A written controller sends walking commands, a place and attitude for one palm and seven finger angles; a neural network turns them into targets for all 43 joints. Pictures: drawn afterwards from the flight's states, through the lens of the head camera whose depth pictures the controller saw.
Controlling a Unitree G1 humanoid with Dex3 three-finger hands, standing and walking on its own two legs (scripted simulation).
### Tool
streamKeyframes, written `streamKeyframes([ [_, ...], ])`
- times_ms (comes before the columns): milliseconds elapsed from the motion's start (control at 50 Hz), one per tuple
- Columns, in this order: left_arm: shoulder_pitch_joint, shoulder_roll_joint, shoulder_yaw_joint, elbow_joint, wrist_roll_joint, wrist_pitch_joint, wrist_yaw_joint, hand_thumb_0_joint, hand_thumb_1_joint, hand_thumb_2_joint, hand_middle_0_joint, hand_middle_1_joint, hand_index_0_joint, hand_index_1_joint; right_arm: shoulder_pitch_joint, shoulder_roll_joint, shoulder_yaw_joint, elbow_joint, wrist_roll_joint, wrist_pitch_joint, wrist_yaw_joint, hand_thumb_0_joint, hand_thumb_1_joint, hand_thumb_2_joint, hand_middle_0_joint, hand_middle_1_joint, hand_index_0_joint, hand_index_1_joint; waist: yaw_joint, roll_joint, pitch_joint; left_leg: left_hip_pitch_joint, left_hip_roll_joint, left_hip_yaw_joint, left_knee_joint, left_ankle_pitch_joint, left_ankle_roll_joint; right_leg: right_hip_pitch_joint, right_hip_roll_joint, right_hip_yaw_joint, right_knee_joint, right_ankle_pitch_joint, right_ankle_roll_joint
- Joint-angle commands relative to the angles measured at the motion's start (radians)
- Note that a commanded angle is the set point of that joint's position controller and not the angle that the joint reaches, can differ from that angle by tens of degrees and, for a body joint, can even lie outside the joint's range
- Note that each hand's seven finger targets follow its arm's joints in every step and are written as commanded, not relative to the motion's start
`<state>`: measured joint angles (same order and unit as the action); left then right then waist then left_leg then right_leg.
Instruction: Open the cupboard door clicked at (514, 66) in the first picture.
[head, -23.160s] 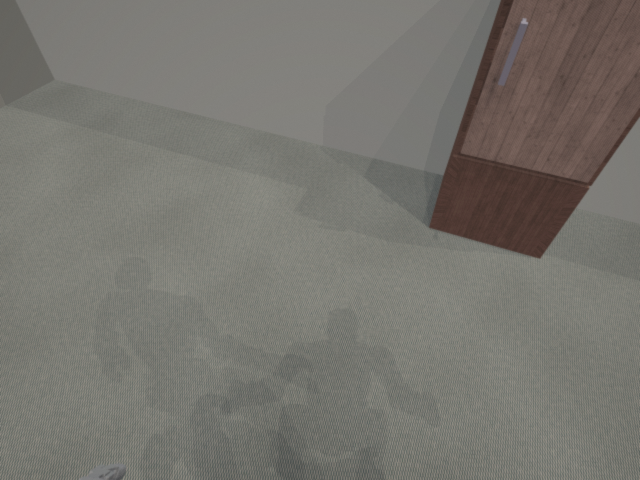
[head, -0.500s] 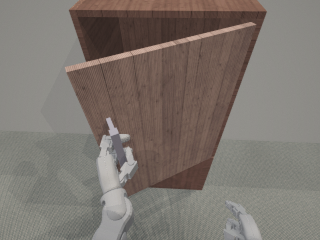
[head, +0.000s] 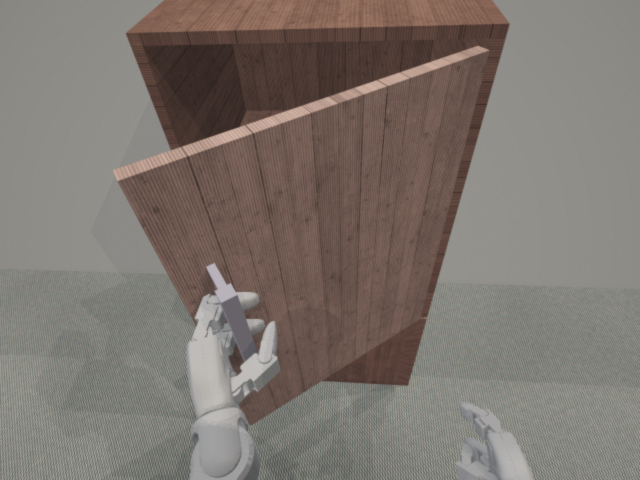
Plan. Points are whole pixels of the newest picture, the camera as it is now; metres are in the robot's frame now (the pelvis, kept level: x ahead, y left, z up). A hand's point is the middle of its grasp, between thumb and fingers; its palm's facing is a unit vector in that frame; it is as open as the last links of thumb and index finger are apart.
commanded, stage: open thumb and fingers to let go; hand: left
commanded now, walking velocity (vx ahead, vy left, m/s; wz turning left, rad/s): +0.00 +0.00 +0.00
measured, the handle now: (235, 323) +0.29 +0.12 +0.07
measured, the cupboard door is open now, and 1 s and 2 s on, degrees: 36 39 38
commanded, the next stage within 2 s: slide the hand sideways off the handle in 0.58 s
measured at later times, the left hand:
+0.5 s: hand (263, 352) +0.26 +0.08 +0.07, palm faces +0.29 -0.96 -0.02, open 14.6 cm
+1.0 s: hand (258, 392) +0.21 +0.08 +0.07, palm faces -0.12 -0.99 +0.02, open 16.1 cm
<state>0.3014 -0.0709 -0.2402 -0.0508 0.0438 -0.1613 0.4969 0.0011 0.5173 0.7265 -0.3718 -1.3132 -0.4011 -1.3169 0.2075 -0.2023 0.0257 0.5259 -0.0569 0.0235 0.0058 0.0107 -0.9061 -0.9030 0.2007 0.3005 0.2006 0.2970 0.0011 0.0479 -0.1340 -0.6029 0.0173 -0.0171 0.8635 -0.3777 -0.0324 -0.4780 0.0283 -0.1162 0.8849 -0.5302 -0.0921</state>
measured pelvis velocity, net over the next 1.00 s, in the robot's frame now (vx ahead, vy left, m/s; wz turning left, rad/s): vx -0.02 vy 0.04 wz -0.03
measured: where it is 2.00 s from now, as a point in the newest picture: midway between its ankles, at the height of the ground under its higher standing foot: outside the picture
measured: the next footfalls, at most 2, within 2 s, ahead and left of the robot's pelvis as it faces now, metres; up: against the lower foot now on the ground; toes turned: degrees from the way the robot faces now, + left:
none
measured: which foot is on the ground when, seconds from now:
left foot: down 0.00-1.00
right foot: down 0.00-1.00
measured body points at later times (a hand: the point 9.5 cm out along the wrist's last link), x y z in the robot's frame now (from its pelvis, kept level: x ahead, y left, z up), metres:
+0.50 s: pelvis -0.01 +0.01 +0.00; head +0.00 -0.01 +0.45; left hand +0.23 +0.13 +0.07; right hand +0.17 -0.20 -0.09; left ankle +0.03 +0.15 -0.69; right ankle -0.04 -0.05 -0.69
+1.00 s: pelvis -0.02 +0.04 -0.01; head +0.01 +0.02 +0.44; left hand +0.21 +0.13 +0.07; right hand +0.15 -0.18 -0.09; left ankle +0.03 +0.15 -0.69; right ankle -0.04 -0.05 -0.69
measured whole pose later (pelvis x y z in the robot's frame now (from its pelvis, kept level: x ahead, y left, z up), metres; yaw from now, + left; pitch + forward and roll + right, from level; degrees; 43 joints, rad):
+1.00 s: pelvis -0.02 +0.04 -0.01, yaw -2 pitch +8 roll -1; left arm 0.35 0.05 -0.31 -0.14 -0.02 -0.26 0.13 -0.01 -0.50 0.30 -0.18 -0.37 -0.19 -0.37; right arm 0.26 -0.22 0.03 0.44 -0.01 -0.03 0.01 0.01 -0.91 -0.90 0.20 0.30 0.20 0.30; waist -0.01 0.06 -0.10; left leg -0.69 0.01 0.02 0.95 -0.39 0.02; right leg -0.57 0.01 -0.08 0.96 -0.53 -0.04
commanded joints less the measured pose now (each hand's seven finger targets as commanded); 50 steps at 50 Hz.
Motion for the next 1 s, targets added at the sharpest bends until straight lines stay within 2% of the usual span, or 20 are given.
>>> streamKeyframes([
  [0, -0.131, -0.087, -0.026, -0.235, 0.018, -0.079, 0.008, 0.000, -0.010, 0.510, -0.335, -1.253, -0.335, -1.253, -0.111, -0.073, -0.030, -0.176, 0.003, -0.056, -0.004, 0.000, -0.900, -0.900, 0.200, 0.300, 0.200, 0.300, -0.014, -0.139, -0.114, 0.115, -0.041, -0.016, -0.011, 0.168, 0.054, 0.005, -0.089, 0.182, -0.211, 0.560, 0.121],
  [40, -0.148, -0.072, -0.013, -0.225, 0.021, -0.086, 0.009, 0.000, -0.150, 0.450, -0.325, -1.237, -0.325, -1.237, -0.109, -0.076, -0.033, -0.169, 0.001, -0.056, -0.006, 0.000, -0.900, -0.900, 0.200, 0.300, 0.200, 0.300, -0.017, -0.156, -0.116, 0.115, -0.038, -0.019, -0.011, 0.163, 0.056, -0.005, -0.087, 0.180, -0.212, 0.529, 0.118],
  [140, -0.159, -0.087, -0.034, -0.226, 0.028, -0.095, 0.013, 0.000, -0.500, 0.300, -0.300, -1.200, -0.300, -1.200, -0.110, -0.076, -0.036, -0.176, 0.004, -0.061, -0.005, 0.000, -0.900, -0.900, 0.200, 0.300, 0.200, 0.300, -0.012, -0.130, -0.145, 0.123, -0.037, -0.018, -0.009, 0.160, 0.058, -0.023, -0.077, 0.160, -0.193, 0.479, 0.107],
  [180, -0.167, -0.097, -0.042, -0.222, 0.026, -0.092, 0.015, 0.000, -0.500, 0.300, -0.300, -1.200, -0.300, -1.200, -0.108, -0.075, -0.034, -0.176, 0.005, -0.062, -0.005, 0.000, -0.900, -0.900, 0.200, 0.300, 0.200, 0.300, -0.015, -0.138, -0.140, 0.121, -0.037, -0.019, -0.008, 0.159, 0.059, -0.026, -0.076, 0.156, -0.193, 0.473, 0.107],
  [280, -0.196, -0.115, -0.063, -0.208, 0.031, -0.082, 0.029, 0.000, -0.500, 0.300, -0.258, -0.950, -0.258, -0.950, -0.113, -0.076, -0.033, -0.177, 0.007, -0.067, -0.006, 0.000, -0.900, -0.900, 0.200, 0.300, 0.200, 0.300, -0.018, -0.139, -0.134, 0.129, -0.034, -0.020, -0.011, 0.146, 0.061, -0.053, -0.064, 0.134, -0.190, 0.412, 0.100],
  [360, -0.208, -0.128, -0.074, -0.218, 0.036, -0.071, 0.038, 0.000, -0.500, 0.300, -0.225, -0.750, -0.225, -0.750, -0.118, -0.074, -0.032, -0.180, 0.008, -0.066, -0.003, 0.000, -0.900, -0.900, 0.200, 0.300, 0.200, 0.300, -0.013, -0.103, -0.147, 0.141, -0.032, -0.020, -0.017, 0.151, 0.061, -0.061, -0.056, 0.121, -0.180, 0.388, 0.091],
  [400, -0.201, -0.126, -0.066, -0.198, 0.034, -0.061, 0.043, 0.000, -0.500, 0.300, -0.208, -0.650, -0.208, -0.650, -0.115, -0.074, -0.030, -0.179, 0.007, -0.066, -0.002, 0.000, -0.900, -0.900, 0.200, 0.300, 0.200, 0.300, -0.014, -0.124, -0.140, 0.139, -0.031, -0.021, -0.019, 0.150, 0.059, -0.061, -0.053, 0.115, -0.183, 0.387, 0.092],
  [440, -0.206, -0.138, -0.078, -0.202, 0.038, -0.054, 0.046, 0.000, -0.500, 0.300, -0.192, -0.550, -0.192, -0.550, -0.122, -0.073, -0.030, -0.181, 0.009, -0.064, -0.001, 0.000, -0.900, -0.900, 0.200, 0.300, 0.200, 0.300, -0.011, -0.102, -0.134, 0.145, -0.028, -0.020, -0.023, 0.153, 0.060, -0.069, -0.046, 0.103, -0.176, 0.366, 0.085],
  [540, -0.219, -0.143, -0.070, -0.188, 0.034, -0.035, 0.056, 0.000, -0.500, 0.300, -0.150, -0.300, -0.150, -0.300, -0.130, -0.072, -0.028, -0.177, 0.006, -0.063, 0.001, 0.000, -0.900, -0.900, 0.200, 0.300, 0.200, 0.300, -0.007, -0.118, -0.130, 0.147, -0.027, -0.022, -0.024, 0.145, 0.059, -0.078, -0.041, 0.097, -0.182, 0.328, 0.082],
  [580, -0.245, -0.153, -0.079, -0.192, 0.035, -0.032, 0.059, 0.000, -0.500, 0.300, -0.150, -0.300, -0.150, -0.300, -0.135, -0.071, -0.026, -0.175, 0.007, -0.065, 0.003, 0.000, -0.900, -0.900, 0.200, 0.300, 0.200, 0.300, -0.014, -0.110, -0.120, 0.150, -0.027, -0.022, -0.022, 0.135, 0.058, -0.093, -0.040, 0.096, -0.186, 0.307, 0.081],
  [660, -0.222, -0.151, -0.073, -0.195, 0.033, -0.027, 0.060, 0.000, -0.500, 0.300, -0.150, -0.300, -0.150, -0.300, -0.142, -0.069, -0.029, -0.176, 0.009, -0.065, 0.006, 0.000, -0.900, -0.900, 0.200, 0.300, 0.200, 0.300, -0.001, -0.104, -0.138, 0.154, -0.026, -0.023, -0.024, 0.139, 0.056, -0.087, -0.034, 0.091, -0.179, 0.294, 0.075],
  [680, -0.217, -0.034, -0.276, -0.231, 0.116, -0.079, -0.140, 0.000, -0.500, 0.300, -0.150, -0.300, -0.150, -0.300, -0.070, -0.116, -0.027, -0.162, 0.024, -0.062, 0.024, 0.000, -0.900, -0.900, 0.200, 0.300, 0.200, 0.300, -0.096, -0.143, -0.047, 0.135, -0.032, -0.028, -0.030, 0.152, 0.073, -0.137, -0.038, 0.129, -0.162, 0.365, 0.084],
  [700, -0.236, 0.021, -0.205, -0.282, 0.074, -0.125, -0.250, 0.000, -0.500, 0.300, -0.150, -0.300, -0.150, -0.300, -0.061, -0.102, -0.039, -0.183, 0.030, -0.062, 0.022, 0.000, -0.900, -0.900, 0.200, 0.300, 0.200, 0.300, -0.062, -0.120, -0.113, 0.130, -0.029, -0.026, -0.024, 0.170, 0.076, -0.095, -0.041, 0.130, -0.137, 0.412, 0.078],
  [740, -0.223, 0.075, -0.192, -0.363, 0.014, -0.178, -0.406, 0.000, -0.500, 0.300, -0.150, -0.300, -0.150, -0.300, -0.054, -0.104, -0.039, -0.209, 0.040, -0.072, 0.016, 0.000, -0.900, -0.900, 0.200, 0.300, 0.200, 0.300, -0.054, -0.029, -0.190, 0.165, -0.030, -0.020, -0.010, 0.201, 0.078, -0.071, -0.047, 0.134, -0.108, 0.467, 0.073],
  [760, -0.181, 0.067, -0.183, -0.350, -0.022, -0.188, -0.456, 0.000, -0.500, 0.300, -0.150, -0.300, -0.150, -0.300, -0.044, -0.098, -0.039, -0.221, 0.047, -0.080, 0.012, 0.000, -0.900, -0.900, 0.200, 0.300, 0.200, 0.300, -0.059, -0.045, -0.181, 0.170, -0.027, -0.021, -0.008, 0.186, 0.077, -0.074, -0.045, 0.129, -0.112, 0.453, 0.075],
  [800, -0.156, 0.045, -0.154, -0.360, -0.087, -0.192, -0.481, 0.000, -0.500, 0.300, -0.150, -0.300, -0.150, -0.300, -0.045, -0.096, -0.033, -0.247, 0.058, -0.096, 0.004, 0.000, -0.900, -0.900, 0.200, 0.300, 0.200, 0.300, -0.051, -0.059, -0.152, 0.155, -0.025, -0.026, -0.018, 0.134, 0.073, -0.100, -0.031, 0.110, -0.121, 0.348, 0.072],
  [840, -0.136, 0.027, -0.127, -0.332, -0.114, -0.181, -0.446, 0.000, -0.500, 0.300, -0.150, -0.300, -0.150, -0.300, -0.055, -0.099, -0.029, -0.258, 0.062, -0.108, 0.001, 0.000, -0.900, -0.900, 0.200, 0.300, 0.200, 0.300, -0.046, -0.093, -0.103, 0.134, -0.020, -0.038, -0.032, 0.070, 0.068, -0.145, -0.020, 0.085, -0.129, 0.234, 0.070],
  [900, -0.107, 0.064, -0.070, -0.329, -0.088, -0.174, -0.370, 0.000, -0.500, 0.300, -0.150, -0.300, -0.150, -0.300, -0.054, -0.106, -0.032, -0.269, 0.054, -0.110, 0.001, 0.000, -0.900, -0.900, 0.200, 0.300, 0.200, 0.300, -0.025, -0.131, -0.111, 0.110, -0.019, -0.038, -0.036, 0.037, 0.066, -0.150, -0.017, 0.085, -0.127, 0.167, 0.069],
  [920, -0.087, 0.076, -0.062, -0.327, -0.066, -0.173, -0.350, 0.000, -0.500, 0.300, -0.150, -0.300, -0.150, -0.300, -0.050, -0.108, -0.035, -0.268, 0.052, -0.109, 0.003, 0.000, -0.900, -0.900, 0.200, 0.300, 0.200, 0.300, -0.019, -0.111, -0.122, 0.113, -0.018, -0.038, -0.037, 0.056, 0.065, -0.143, -0.015, 0.083, -0.111, 0.184, 0.065],
  [980, -0.013, 0.071, -0.069, -0.357, -0.049, -0.166, -0.330, 0.000, -0.500, 0.300, -0.150, -0.300, -0.150, -0.300, -0.042, -0.102, -0.034, -0.286, 0.052, -0.102, 0.013, 0.000, -0.900, -0.900, 0.200, 0.300, 0.200, 0.300, -0.011, -0.094, -0.139, 0.114, -0.019, -0.026, -0.032, 0.079, 0.066, -0.136, -0.014, 0.082, -0.101, 0.221, 0.064],
])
